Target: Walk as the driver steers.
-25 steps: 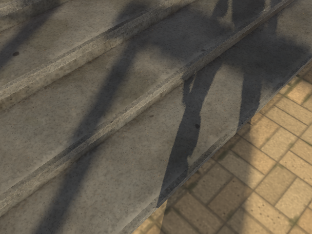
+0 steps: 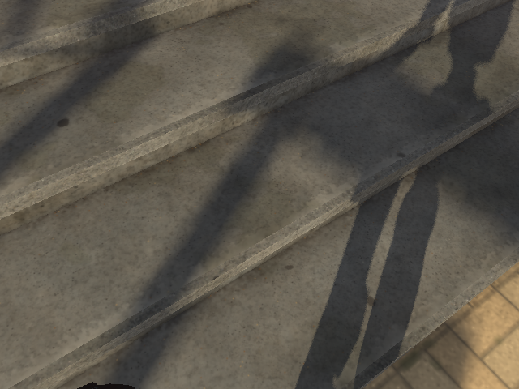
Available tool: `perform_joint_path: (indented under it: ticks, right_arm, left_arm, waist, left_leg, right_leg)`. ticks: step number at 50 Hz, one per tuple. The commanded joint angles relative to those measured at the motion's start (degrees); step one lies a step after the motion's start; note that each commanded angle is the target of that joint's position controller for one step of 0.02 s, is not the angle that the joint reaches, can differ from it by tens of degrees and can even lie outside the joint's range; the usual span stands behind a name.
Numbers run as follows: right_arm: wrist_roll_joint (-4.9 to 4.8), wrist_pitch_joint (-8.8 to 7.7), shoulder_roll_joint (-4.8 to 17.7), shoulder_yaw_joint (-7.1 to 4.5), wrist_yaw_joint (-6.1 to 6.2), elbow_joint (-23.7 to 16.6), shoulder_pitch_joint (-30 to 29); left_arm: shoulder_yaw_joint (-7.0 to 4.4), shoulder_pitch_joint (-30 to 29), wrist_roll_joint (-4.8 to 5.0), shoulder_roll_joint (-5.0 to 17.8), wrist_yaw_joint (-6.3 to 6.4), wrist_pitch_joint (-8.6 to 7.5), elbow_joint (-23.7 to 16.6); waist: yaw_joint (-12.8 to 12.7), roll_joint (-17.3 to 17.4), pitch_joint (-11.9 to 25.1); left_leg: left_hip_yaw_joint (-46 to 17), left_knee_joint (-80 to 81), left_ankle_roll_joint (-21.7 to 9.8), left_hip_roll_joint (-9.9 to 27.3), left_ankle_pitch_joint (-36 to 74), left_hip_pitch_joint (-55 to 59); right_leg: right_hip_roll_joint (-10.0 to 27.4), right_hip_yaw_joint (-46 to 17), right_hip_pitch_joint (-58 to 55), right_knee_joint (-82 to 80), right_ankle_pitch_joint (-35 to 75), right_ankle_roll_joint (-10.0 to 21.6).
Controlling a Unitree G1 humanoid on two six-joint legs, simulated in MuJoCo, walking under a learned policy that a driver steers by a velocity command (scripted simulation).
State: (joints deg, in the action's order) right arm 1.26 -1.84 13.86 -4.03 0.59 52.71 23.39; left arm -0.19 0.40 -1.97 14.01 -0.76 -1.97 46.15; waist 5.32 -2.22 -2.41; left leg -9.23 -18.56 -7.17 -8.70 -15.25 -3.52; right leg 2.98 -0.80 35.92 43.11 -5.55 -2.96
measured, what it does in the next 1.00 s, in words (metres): climbs, turning left: right foot, then left foot 0.12 m higher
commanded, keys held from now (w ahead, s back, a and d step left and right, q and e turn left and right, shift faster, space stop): w+q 0.54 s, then w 0.20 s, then w+e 0.16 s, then e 0.10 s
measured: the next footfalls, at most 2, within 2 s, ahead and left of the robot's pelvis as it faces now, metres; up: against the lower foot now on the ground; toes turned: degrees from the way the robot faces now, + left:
right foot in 0.10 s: +0.20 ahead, -0.11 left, +0.00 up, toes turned +5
left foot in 0.56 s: +0.34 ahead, +0.13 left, +0.12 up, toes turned +23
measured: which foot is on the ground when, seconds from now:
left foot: down 0.00-0.10, up 0.12-0.54, down 0.56-1.00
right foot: up 0.00-0.08, down 0.10-0.56, up 0.58-1.00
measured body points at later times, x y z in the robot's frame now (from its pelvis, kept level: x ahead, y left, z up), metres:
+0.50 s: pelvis +0.21 +0.00 +0.01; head +0.26 +0.01 +0.45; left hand +0.06 +0.20 -0.13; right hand +0.53 -0.06 -0.03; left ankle +0.30 +0.13 -0.56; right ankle +0.16 -0.12 -0.74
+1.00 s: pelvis +0.47 +0.12 +0.11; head +0.46 +0.15 +0.56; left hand +0.62 +0.38 +0.02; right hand +0.40 -0.10 -0.02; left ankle +0.30 +0.11 -0.62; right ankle +0.70 +0.08 -0.39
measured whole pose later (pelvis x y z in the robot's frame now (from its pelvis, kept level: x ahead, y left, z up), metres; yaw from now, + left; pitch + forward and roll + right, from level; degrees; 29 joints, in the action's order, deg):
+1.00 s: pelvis +0.47 +0.12 +0.11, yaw +21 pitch +5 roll -3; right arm 6.6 -5.4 7.3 3.8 -4.8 62.4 37.2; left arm 2.4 0.8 -0.6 10.2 -3.5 -2.3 40.9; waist 2.8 0.6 5.1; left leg 2.5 -21.4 -5.5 -1.9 -25.4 -0.5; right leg -1.5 2.6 77.1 93.8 -2.8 8.4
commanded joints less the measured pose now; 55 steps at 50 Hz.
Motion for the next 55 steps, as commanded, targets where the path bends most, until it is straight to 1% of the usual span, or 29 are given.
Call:
perform_joint_path:
  ticks: [1, 3, 4, 5, 6, 7, 8, 10, 14, 19, 23, 26, 27, 28, 29, 30, 31, 32, 34, 36, 38, 40, 43, 46, 49, 50, 52, 54, 55]
  right_arm:
    - [0.68, -0.4, 7.8, -1.48, 0.56, -3.3, 0.6]
    - [0.48, -0.97, 8.9, -1.69, 0.36, -4.8, -3.8]
    - [-0.61, -1.51, 9.9, -1.96, -0.22, -5.7, -7.3]
    - [-2.12, -2.52, 6.7, -1.21, -0.77, -7.5, -8.5]
    - [-1.35, -2.71, -1.5, 0.92, -0.37, -9.0, -7.4]
    - [-1.78, -1.47, 2.8, -0.14, 0.22, -9.3, 2.2]
    - [0.58, 0.04, 5.1, -0.34, 0.58, -7.3, -0.5]
    - [2.15, 0.77, 2.3, 0.17, -0.71, -10.5, -7.5]
    - [0.52, 2.22, -6.1, 3.59, 0.35, -19.7, -18.7]
    - [1.01, 2.68, -6.2, 5.48, 0.63, -28.5, -29.2]
    - [0.69, 3.03, -5.0, 5.9, -0.52, -29.6, -29.6]
    - [-0.13, 3.54, -5.6, 5.38, -0.35, -25.5, -19.8]
    - [-0.29, 3.6, -2.7, 4.45, -0.62, -24.1, -13.7]
    - [-0.12, 3.1, -0.1, 3.49, -0.78, -23.2, -8.9]
    - [-1.33, 3.39, 3.5, 1.4, -1.02, -16.6, 10.5]
    - [0.09, 1.33, 17.7, -1.47, -1.57, -14.7, 15.8]
    - [2.55, 0.79, 16.9, -2.74, -2.3, -10.5, 18.0]
    - [3.26, -0.17, 13.0, -1.85, -3.74, -7.4, 9.8]
    - [3.6, -2.29, 0.7, 2.38, -6.83, -2.0, -1.3]
    - [3.96, -2.85, -5.0, 4.94, -7.84, 0.1, -7.0]
    - [3.66, -3.7, -3.2, 4.82, -7.4, 1.0, -6.4]
    - [5.06, -5.06, -1.5, 5.0, -5.71, 2.3, -0.4]
    - [5.79, -4.95, 1.1, 5.06, -4.23, 6.8, 15.4]
    - [7.35, -4.12, -0.5, 6.45, -5.07, 10.9, 20.9]
    - [4.74, -3.79, 0.7, 6.95, -5.52, 7.3, 15.6]
    - [3.52, -5.02, 2.7, 6.82, -5.27, 4.0, 8.7]
    - [0.71, -7.9, 13.2, 4.7, -4.8, 2.0, 6.5]
    - [-1.4, -7.78, 20.6, 1.66, -4.93, -0.2, -1.9]
    - [3.42, -7.63, 16.9, 2.0, -6.82, 1.6, 2.0]
  left_arm:
    - [-0.29, -2.7, 0.52, 3.9, 0.75, -1.16, -5.8]
    - [-0.8, 6.0, 0.62, 5.4, 1.77, -1.94, -4.5]
    - [-1.44, 14.4, 0.5, 6.7, 2.25, -2.84, -2.6]
    - [-2.82, 22.4, -0.38, 10.6, 3.14, -3.65, -1.3]
    - [-3.26, 24.6, -1.34, 13.5, 3.45, -3.19, -1.0]
    - [-4.73, 19.4, -1.16, 16.6, 3.08, -1.98, -2.0]
    - [-3.67, 14.1, -0.83, 8.8, 2.32, -1.27, -4.0]
    - [-1.89, 13.1, -0.53, 2.9, 1.56, -1.46, -2.7]
    - [-1.29, 25.1, -0.71, 0.5, 0.77, -3.77, 5.7]
    - [-0.76, 23.0, -0.05, 2.1, 0.42, -4.8, 8.5]
    - [-1.41, 23.6, 1.79, 5.6, 3.31, -4.56, 7.4]
    - [-3.31, 25.3, 1.41, 10.9, 3.87, -3.09, 5.9]
    - [-4.29, 24.0, 0.81, 12.6, 3.3, -2.57, 4.0]
    - [-4.81, 23.4, 1.73, 13.2, 1.96, -2.26, 2.8]
    - [-3.5, 28.8, -11.34, 10.1, -5.02, -3.22, 5.5]
    - [-3.93, 31.3, -5.39, 8.2, -9.12, -3.72, 1.9]
    - [-3.99, 23.0, 0.82, 6.9, -7.8, -3.81, 1.2]
    - [-3.22, 18.1, 2.17, 4.8, -5.55, -4.87, -1.1]
    - [-1.82, 17.1, -1.64, 2.2, -1.65, -3.97, -4.6]
    - [0.09, 19.0, -0.22, -0.6, -1.02, -1.94, -3.4]
    - [0.23, 15.0, 0.84, 0.0, -1.27, -2.08, -5.5]
    - [0.4, 10.5, 0.82, 0.6, -1.85, -3.16, -5.5]
    - [1.15, 2.2, 0.8, 0.1, -2.4, -3.44, -6.7]
    - [1.91, -5.7, 1.68, -0.5, -1.83, -3.0, -10.1]
    - [1.89, -15.2, 1.73, -0.5, -3.08, -1.07, -14.6]
    - [2.01, -10.5, 1.05, -2.0, -3.84, -0.28, -13.6]
    - [-0.2, -2.1, 1.75, 3.3, -3.89, 0.65, -12.0]
    - [-2.97, 14.7, 1.63, 9.5, -2.29, 0.02, -4.5]
    - [-4.05, 34.1, 2.48, 9.1, 0.3, 0.16, 2.6]
  waist:
    - [-2.3, 7.9, 3.0]
    - [-7.1, 8.3, 7.0]
    - [-12.4, 5.9, 10.0]
    - [-15.0, 1.2, 15.2]
    - [-11.4, -8.8, 12.6]
    - [-5.1, -13.0, 18.1]
    - [-5.0, -1.6, 10.4]
    - [-4.7, 0.5, 1.4]
    - [-5.3, -2.3, 0.6]
    - [-1.3, 0.3, -3.2]
    - [-3.5, -0.5, 3.3]
    - [-1.0, -6.1, 14.4]
    - [0.5, -8.6, 19.5]
    - [2.2, -9.8, 23.7]
    - [6.7, -4.3, 18.2]
    - [3.9, 11.2, 25.5]
    - [8.8, 3.6, 10.8]
    - [3.6, 3.2, -1.4]
    - [-7.2, 2.6, 2.1]
    - [-12.1, 1.2, 3.6]
    - [-12.4, 3.0, 4.9]
    - [-9.6, 5.5, 6.5]
    - [-2.9, 9.4, 2.8]
    - [-2.4, 6.1, -0.1]
    - [-4.0, 7.1, 3.1]
    - [-8.9, 8.9, 3.0]
    - [-14.1, 10.3, 3.1]
    - [-20.6, 8.3, 2.0]
    - [-21.4, 4.8, 13.7]
  left_leg:
    - [-10.5, -4.6, -3.0, 14.0, 43.1, 1.2]
    - [-11.9, -13.4, -1.8, 12.7, 55.9, 0.3]
    - [-10.5, -22.5, -0.7, 10.1, 53.2, -2.4]
    - [-7.5, -36.0, 1.2, 6.7, 33.8, -12.6]
    - [1.0, -52.9, 2.0, 0.5, -13.8, -27.9]
    - [2.9, -63.8, 2.5, 1.4, -15.1, -34.5]
    - [4.8, -72.7, 2.9, 5.6, -11.6, -39.1]
    - [7.5, -82.6, 2.6, 7.6, -8.3, -46.0]
    - [5.0, -109.4, -0.4, 7.1, -10.5, -66.2]
    - [7.5, -94.0, 1.4, 8.1, -4.7, -66.4]
    - [17.3, -65.8, 2.1, 11.8, -8.7, -48.3]
    - [22.4, -52.0, -1.2, 4.7, -17.1, -32.6]
    - [21.2, -47.2, -2.6, 2.2, -19.6, -27.5]
    - [18.3, -36.8, -4.2, 0.0, -16.9, -17.0]
    - [-6.1, -26.7, -11.1, 6.2, 16.9, 11.3]
    - [-46.8, -7.1, -17.8, 24.6, 15.9, 22.0]
    - [-48.0, -3.8, -8.3, 26.2, -3.4, 9.2]
    - [-38.4, -3.2, -4.3, 24.0, -11.9, -4.3]
    - [-21.0, -4.9, -2.8, 20.0, -8.6, -14.2]
    - [-11.3, -6.1, -0.6, 16.1, -3.5, -21.5]
    - [-1.7, -4.0, 2.6, 12.5, 1.2, -24.2]
    - [2.2, -3.4, 5.1, 10.2, 3.0, -24.9]
    - [-3.9, -2.9, 1.2, 16.1, 10.4, -3.3]
    - [-4.7, -2.1, -0.5, 21.9, 23.0, 11.7]
    - [7.2, 7.5, 2.9, 18.9, 37.7, -7.1]
    - [12.3, 8.2, 4.7, 17.4, 51.0, -20.5]
    - [14.5, 0.3, 7.9, 18.8, 78.0, -28.3]
    - [13.9, -16.6, 13.2, 21.4, 90.8, -18.1]
    - [10.4, -39.1, 16.8, 22.9, 79.5, -25.1]
  right_leg:
    - [-4.0, 2.1, -5.6, -4.5, -3.4, 1.6]
    - [-6.1, 1.2, -17.8, -11.0, -4.5, 3.9]
    - [-5.2, 0.9, -28.2, -20.1, 2.3, 5.0]
    - [4.7, -7.2, -43.5, -22.6, 1.9, 6.6]
    - [20.0, -21.7, -49.6, -21.4, 23.4, 7.2]
    - [25.3, -39.0, -47.9, -25.1, 5.4, 15.9]
    - [21.6, -34.3, -40.7, -27.7, -17.0, 16.7]
    - [14.2, -20.5, -30.2, -30.1, -25.4, 13.6]
    - [14.5, -12.5, -27.8, -30.2, -21.8, 12.8]
    - [10.0, 0.4, -15.3, -36.9, -22.5, 8.3]
    - [8.1, 9.7, -24.2, -42.3, 16.2, 12.5]
    - [12.8, 14.2, -39.2, -24.7, 77.3, 12.5]
    - [14.4, 14.2, -43.5, -13.3, 84.9, 12.1]
    - [14.8, 14.0, -41.7, -1.4, 83.0, 11.4]
    - [18.6, 6.3, -7.1, 16.2, 44.5, 13.6]
    - [0.4, -1.9, 16.3, 37.3, -8.0, 11.1]
    - [-3.0, -18.9, 26.7, 55.4, 2.4, 10.5]
    - [-5.0, -18.6, 32.8, 64.2, 5.7, 10.9]
    - [-4.9, -17.6, 33.5, 72.1, 8.8, 14.2]
    - [-3.9, -15.7, 34.5, 74.8, 11.7, 15.8]
    - [-2.4, -7.3, 31.9, 67.4, 7.9, 15.1]
    - [-2.2, -2.8, 28.7, 63.5, 7.2, 12.7]
    - [-4.5, -2.9, 47.9, 68.3, -0.6, 11.2]
    - [-5.2, -4.6, 62.7, 61.1, -0.6, 13.1]
    - [-3.3, 8.7, 35.3, 45.9, 4.6, 10.6]
    - [-4.8, 11.2, 13.7, 41.3, 4.7, 9.8]
    - [-11.0, 13.3, -11.6, 33.6, -2.2, 5.6]
    - [-14.7, 13.2, -18.7, 7.3, -5.7, 7.1]
    - [-9.4, -1.6, -41.7, 4.1, 9.3, 12.6]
